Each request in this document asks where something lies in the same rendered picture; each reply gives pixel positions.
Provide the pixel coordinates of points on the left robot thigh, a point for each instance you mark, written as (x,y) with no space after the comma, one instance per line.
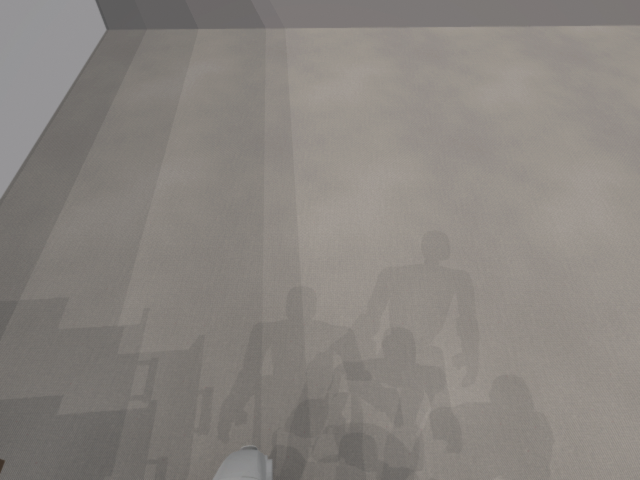
(245,465)

